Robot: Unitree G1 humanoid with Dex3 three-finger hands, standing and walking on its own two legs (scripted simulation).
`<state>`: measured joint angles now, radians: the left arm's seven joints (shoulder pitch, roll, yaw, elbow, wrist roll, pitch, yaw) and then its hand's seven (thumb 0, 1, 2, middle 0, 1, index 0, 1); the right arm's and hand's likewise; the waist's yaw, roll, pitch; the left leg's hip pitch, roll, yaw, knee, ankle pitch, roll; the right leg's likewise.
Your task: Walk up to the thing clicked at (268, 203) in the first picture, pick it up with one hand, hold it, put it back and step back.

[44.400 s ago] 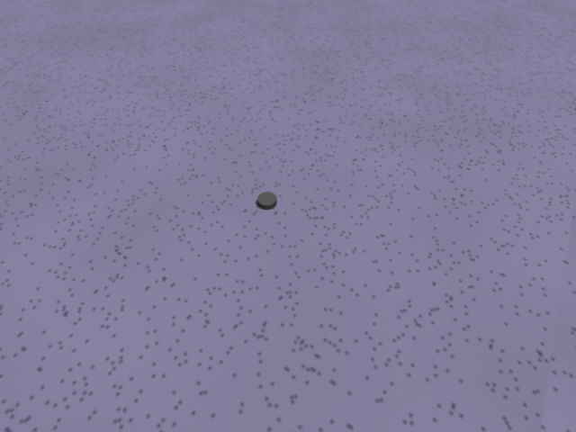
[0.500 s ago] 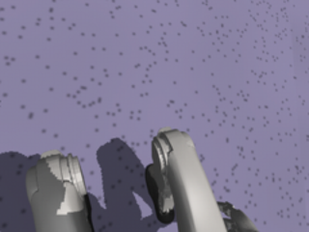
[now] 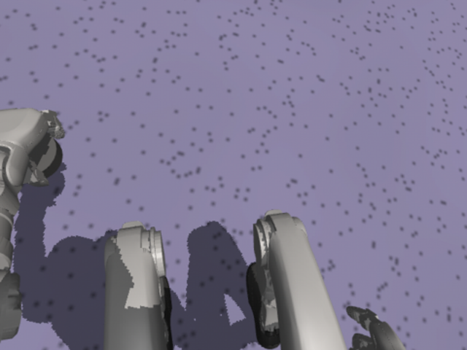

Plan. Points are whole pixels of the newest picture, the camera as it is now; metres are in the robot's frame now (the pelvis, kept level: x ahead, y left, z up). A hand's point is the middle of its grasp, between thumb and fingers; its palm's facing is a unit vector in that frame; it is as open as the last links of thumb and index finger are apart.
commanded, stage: lift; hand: left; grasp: from above
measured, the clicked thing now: (30, 154) +0.45 +0.34 -0.14
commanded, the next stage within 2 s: hold in 1.18 s
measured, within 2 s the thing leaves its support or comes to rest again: neither
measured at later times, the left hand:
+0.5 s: hand out of the picture +0.35 +0.29 +0.10, palm faces -0.42 -0.13 -0.90, open 10.1 cm
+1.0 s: hand out of the picture +0.35 +0.27 +0.23, palm faces -0.43 -0.12 -0.89, open 10.1 cm
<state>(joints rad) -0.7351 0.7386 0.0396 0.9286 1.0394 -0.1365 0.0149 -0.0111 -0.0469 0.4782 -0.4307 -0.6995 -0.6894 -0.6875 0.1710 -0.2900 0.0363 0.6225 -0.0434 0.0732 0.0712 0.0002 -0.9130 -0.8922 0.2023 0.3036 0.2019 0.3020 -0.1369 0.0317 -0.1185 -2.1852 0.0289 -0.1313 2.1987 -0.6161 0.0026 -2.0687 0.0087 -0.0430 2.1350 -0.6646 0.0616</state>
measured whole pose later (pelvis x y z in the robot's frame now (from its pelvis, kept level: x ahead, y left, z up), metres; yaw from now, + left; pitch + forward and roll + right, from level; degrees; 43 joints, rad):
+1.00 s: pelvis +0.05 +0.00 +0.30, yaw +5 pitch +13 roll -2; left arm -0.34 0.42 -0.16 0.80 1.00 0.01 0.11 0.01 -0.02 0.51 -0.38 -0.74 -0.64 -0.75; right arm 0.24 -0.24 -0.02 0.72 0.04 -0.03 -0.06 0.01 -0.91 -0.89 0.20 0.30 0.20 0.30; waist -0.05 0.04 -0.12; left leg -0.89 0.06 -0.01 1.08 -0.43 -0.01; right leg -0.84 -0.01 0.00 1.04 -0.44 0.04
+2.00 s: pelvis +0.08 +0.00 +0.37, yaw +5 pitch +4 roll +0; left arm -0.25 0.39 -0.21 0.66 0.99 0.03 0.00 0.04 -0.05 0.56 -0.35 -0.78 -0.62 -0.80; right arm 0.22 -0.26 -0.03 0.68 0.06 0.05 -0.05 0.01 -0.91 -0.89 0.20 0.30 0.20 0.30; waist 0.00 0.05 -0.05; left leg -0.42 0.04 0.04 0.65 -0.30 -0.01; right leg -0.40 -0.03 0.03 0.64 -0.32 0.03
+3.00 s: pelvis +0.08 +0.00 +0.38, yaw +4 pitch +1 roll +0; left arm -0.22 0.38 -0.22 0.59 0.99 0.02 -0.04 0.05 -0.07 0.58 -0.35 -0.81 -0.62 -0.82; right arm 0.18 -0.25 -0.02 0.67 0.07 0.07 -0.06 0.01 -0.91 -0.89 0.20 0.30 0.20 0.30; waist 0.02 0.05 -0.02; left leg -0.30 0.03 0.05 0.51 -0.23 -0.01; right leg -0.29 -0.03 0.04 0.53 -0.26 0.03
